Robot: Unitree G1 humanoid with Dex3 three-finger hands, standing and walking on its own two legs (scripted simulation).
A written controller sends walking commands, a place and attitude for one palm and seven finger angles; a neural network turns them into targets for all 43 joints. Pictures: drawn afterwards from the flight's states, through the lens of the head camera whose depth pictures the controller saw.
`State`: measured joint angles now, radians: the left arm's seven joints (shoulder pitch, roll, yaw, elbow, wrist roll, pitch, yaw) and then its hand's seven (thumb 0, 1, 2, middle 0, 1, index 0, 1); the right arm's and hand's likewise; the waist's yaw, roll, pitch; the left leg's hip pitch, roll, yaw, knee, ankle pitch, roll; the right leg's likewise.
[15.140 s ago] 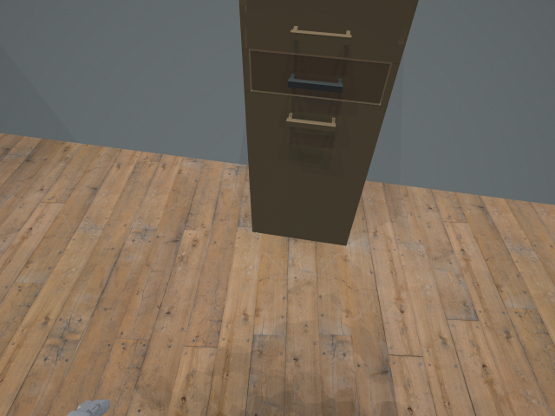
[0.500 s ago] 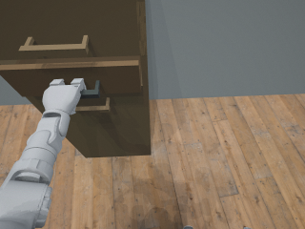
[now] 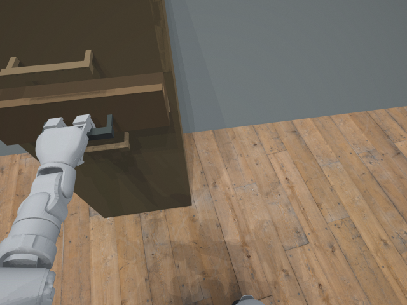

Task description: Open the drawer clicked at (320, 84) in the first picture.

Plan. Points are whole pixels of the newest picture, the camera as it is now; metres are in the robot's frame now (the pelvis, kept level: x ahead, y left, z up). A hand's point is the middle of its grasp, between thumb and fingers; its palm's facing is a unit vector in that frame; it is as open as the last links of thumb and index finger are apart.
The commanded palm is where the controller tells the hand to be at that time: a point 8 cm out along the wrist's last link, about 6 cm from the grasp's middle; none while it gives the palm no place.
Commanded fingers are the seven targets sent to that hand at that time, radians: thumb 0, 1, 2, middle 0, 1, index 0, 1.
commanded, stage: pull the drawer open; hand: left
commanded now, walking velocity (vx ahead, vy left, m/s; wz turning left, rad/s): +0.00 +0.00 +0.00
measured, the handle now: (77, 129) +0.48 +0.27 +0.03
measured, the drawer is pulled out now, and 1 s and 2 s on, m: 0.05 0.16 0.30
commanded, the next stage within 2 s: none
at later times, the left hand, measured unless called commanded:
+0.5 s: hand (71, 205) +0.31 +0.25 +0.01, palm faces +0.00 -0.05 -1.00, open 5.6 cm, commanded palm +0.30 +0.25 +0.06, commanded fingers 0.00 0.90 0.90 -0.40 -1.35 -0.40 -1.35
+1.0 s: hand (70, 209) +0.30 +0.25 +0.01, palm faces -0.03 -0.04 -1.00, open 5.5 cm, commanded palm +0.25 +0.25 +0.06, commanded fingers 0.00 0.90 0.90 -0.40 -1.35 -0.40 -1.35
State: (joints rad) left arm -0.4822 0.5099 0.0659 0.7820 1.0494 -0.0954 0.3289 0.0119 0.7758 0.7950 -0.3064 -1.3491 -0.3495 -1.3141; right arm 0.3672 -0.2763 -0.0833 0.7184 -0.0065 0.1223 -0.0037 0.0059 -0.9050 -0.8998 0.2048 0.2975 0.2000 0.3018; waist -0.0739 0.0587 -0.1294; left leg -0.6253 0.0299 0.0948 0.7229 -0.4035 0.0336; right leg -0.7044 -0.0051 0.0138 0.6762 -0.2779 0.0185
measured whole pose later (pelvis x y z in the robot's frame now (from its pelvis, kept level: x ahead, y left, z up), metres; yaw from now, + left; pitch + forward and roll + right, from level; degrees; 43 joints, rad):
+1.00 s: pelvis +0.00 -0.03 +0.01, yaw +2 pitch +11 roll +1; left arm -0.07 0.42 0.05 0.41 1.03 -0.05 0.32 0.02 0.76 0.81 -0.29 -1.29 -0.39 -1.33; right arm 0.23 -0.27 -0.07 0.67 -0.02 0.07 -0.05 0.01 -0.90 -0.90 0.20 0.30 0.20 0.30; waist 0.00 0.06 -0.09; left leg -0.47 0.03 0.06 0.67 -0.39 -0.01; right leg -0.56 0.00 -0.02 0.69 -0.31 -0.02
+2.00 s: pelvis +0.02 -0.02 -0.01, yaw +1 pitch +12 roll +0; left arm 0.70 0.40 0.01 -0.28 1.01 -0.01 0.46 0.02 0.73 0.82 -0.28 -1.27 -0.37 -1.31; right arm 0.16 -0.26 -0.03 0.57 -0.06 0.06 0.04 0.01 -0.90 -0.90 0.20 0.30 0.20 0.30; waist 0.05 0.05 -0.12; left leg -0.53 0.04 0.07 0.84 -0.51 0.00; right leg -0.63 0.00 0.00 0.85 -0.42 0.00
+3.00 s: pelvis -0.01 -0.02 +0.00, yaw +3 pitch +7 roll +1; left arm 0.39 0.35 -0.05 -0.04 1.08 0.00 0.41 0.00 -0.49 0.30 -0.31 -1.20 -0.33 -1.20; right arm 0.13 -0.22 -0.02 0.64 -0.05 0.04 -0.03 0.01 -0.90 -0.90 0.21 0.30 0.20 0.30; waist 0.09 0.06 -0.07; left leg -0.44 0.01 0.04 0.75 -0.42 0.00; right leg -0.53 -0.02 -0.03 0.76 -0.35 -0.01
